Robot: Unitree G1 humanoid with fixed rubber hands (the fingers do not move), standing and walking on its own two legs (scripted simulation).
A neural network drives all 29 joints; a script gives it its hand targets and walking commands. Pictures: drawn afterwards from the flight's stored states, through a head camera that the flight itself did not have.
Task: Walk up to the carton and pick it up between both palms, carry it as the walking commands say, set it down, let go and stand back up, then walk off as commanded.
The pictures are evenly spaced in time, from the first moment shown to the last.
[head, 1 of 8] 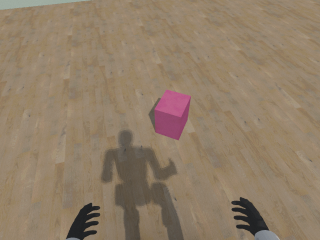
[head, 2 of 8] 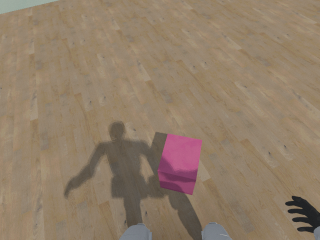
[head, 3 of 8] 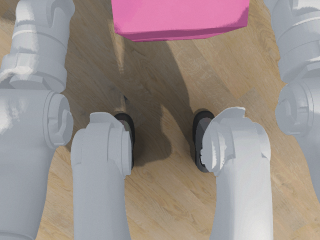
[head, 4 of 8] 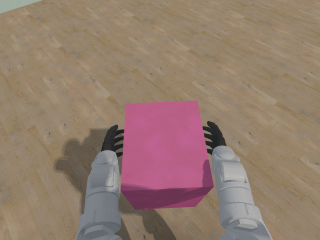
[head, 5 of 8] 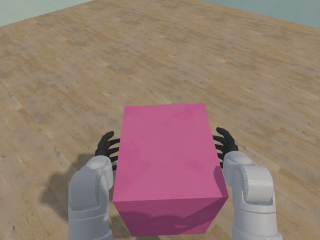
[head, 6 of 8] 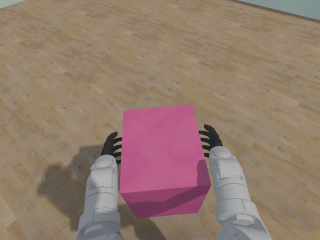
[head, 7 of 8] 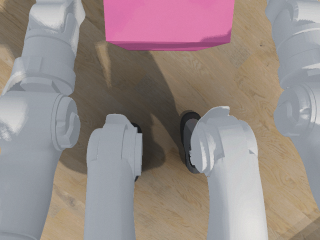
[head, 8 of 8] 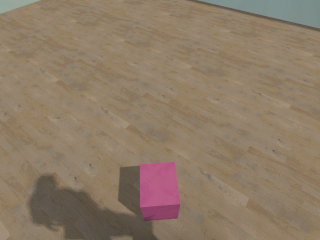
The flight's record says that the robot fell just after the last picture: no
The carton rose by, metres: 0.66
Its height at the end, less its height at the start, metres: +0.00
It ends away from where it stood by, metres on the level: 1.06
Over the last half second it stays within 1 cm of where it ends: yes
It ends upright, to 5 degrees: yes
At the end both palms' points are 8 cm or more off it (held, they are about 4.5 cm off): yes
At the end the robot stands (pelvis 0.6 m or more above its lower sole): yes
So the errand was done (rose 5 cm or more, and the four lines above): yes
